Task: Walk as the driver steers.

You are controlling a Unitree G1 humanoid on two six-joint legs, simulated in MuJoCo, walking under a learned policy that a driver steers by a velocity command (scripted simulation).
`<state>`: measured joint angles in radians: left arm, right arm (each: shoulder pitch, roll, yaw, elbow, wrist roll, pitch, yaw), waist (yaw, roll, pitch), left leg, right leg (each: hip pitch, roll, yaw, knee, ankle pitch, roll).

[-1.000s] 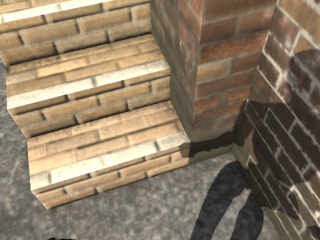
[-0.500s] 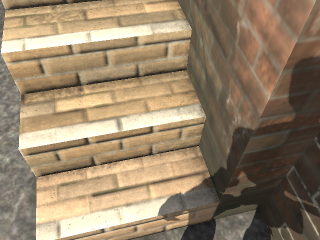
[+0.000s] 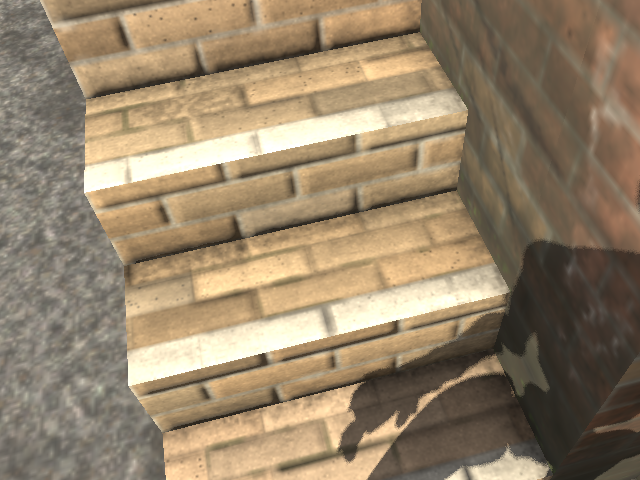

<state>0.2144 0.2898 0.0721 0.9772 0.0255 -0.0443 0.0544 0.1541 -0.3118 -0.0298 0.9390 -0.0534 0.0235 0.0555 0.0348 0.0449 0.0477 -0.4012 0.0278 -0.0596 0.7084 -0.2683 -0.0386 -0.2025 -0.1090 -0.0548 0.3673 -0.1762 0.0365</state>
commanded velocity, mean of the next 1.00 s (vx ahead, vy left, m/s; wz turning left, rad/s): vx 0.30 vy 0.06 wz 0.00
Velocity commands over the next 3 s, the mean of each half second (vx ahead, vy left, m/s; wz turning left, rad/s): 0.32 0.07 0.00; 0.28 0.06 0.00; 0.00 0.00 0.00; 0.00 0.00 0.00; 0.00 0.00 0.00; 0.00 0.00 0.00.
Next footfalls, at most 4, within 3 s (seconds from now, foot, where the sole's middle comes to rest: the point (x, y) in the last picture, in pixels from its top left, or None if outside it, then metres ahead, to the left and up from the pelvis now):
0.10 left None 0.09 0.20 -0.79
0.44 right None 0.15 0.02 -0.78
0.92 left None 0.39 0.34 -0.59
1.42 right None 0.34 0.26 -0.59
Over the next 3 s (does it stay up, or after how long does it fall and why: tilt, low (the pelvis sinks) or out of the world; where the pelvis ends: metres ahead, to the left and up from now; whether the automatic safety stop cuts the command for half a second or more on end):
stays up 0.25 0.41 0.01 its command is cut before an obstacle from the start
